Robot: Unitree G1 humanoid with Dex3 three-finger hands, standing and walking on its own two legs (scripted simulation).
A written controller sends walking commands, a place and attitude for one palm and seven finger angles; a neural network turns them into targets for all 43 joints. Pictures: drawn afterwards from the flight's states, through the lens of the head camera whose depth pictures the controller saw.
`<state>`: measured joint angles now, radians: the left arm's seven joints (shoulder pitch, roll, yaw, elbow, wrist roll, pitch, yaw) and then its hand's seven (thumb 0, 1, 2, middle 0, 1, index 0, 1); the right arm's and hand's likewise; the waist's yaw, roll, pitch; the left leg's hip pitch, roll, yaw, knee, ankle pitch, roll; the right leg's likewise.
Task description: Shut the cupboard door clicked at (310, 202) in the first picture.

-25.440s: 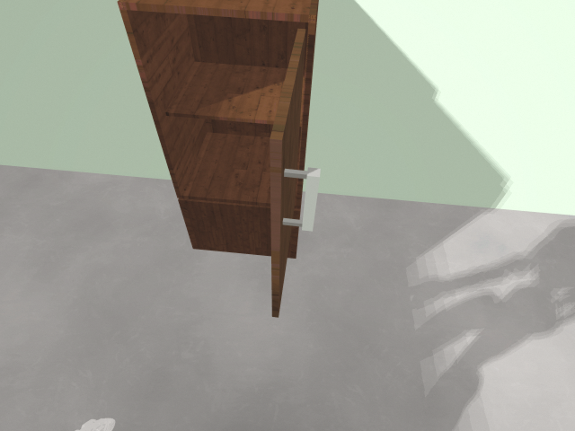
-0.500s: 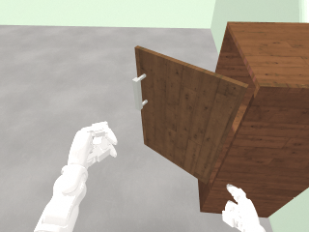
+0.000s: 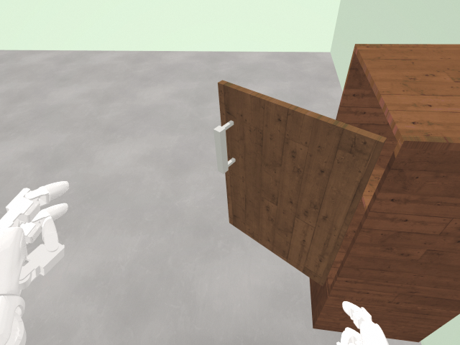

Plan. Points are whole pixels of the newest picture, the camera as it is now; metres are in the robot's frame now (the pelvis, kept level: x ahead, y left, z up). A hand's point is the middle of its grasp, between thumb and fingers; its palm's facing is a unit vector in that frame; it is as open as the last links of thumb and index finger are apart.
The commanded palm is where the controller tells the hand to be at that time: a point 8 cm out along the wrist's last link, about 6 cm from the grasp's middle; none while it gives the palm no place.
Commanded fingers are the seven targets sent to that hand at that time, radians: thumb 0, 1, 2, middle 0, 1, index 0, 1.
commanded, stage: draw the hand back to the body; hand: left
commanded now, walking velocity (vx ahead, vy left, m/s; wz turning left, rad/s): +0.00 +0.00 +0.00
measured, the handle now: (226, 147) +0.62 +0.09 -0.01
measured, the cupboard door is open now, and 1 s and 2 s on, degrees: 57 57 57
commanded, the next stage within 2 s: step back with the hand held close in 0.38 s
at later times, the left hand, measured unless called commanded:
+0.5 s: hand (59, 251) +0.18 +0.25 +0.16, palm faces +0.43 -0.81 -0.40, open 7.4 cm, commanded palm +0.14 +0.29 +0.17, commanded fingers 0.00 0.90 0.90 -0.20 -0.30 -0.20 -0.30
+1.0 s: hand (44, 261) +0.17 +0.27 +0.16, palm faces +0.34 -0.80 -0.50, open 7.4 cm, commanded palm +0.11 +0.31 +0.17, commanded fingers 0.00 0.90 0.90 -0.20 -0.30 -0.20 -0.30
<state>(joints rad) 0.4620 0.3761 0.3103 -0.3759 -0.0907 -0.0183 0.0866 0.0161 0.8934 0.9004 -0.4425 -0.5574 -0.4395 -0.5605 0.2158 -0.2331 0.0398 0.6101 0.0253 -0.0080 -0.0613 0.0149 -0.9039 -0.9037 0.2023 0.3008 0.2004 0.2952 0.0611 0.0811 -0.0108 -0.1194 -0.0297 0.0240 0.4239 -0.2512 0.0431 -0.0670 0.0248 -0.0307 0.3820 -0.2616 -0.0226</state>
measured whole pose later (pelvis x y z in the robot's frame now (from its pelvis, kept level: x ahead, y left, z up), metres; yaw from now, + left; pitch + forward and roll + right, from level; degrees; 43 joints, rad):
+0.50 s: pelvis -0.01 -0.01 +0.00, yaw +0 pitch -4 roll +0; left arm 0.46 0.36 0.34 -0.38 -0.09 -0.06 0.09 0.01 0.89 0.90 -0.21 -0.30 -0.21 -0.31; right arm 0.20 -0.22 0.03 0.62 0.02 -0.08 -0.07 0.01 -0.90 -0.90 0.20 0.30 0.20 0.30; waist 0.06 0.07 0.00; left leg -0.12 -0.01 0.02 0.42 -0.24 0.03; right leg -0.07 0.04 -0.03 0.39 -0.25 -0.04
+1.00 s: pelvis -0.04 +0.01 -0.01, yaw -2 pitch +2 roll -1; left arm 0.56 0.45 0.40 -0.46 -0.08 -0.16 0.12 0.01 0.89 0.90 -0.21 -0.30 -0.21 -0.31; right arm 0.19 -0.25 -0.01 0.54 0.03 0.04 -0.09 0.01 -0.91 -0.90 0.20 0.30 0.20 0.29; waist 0.00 0.03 -0.03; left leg -0.31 -0.02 0.06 0.50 -0.22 0.06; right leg -0.28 0.03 0.00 0.48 -0.23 -0.01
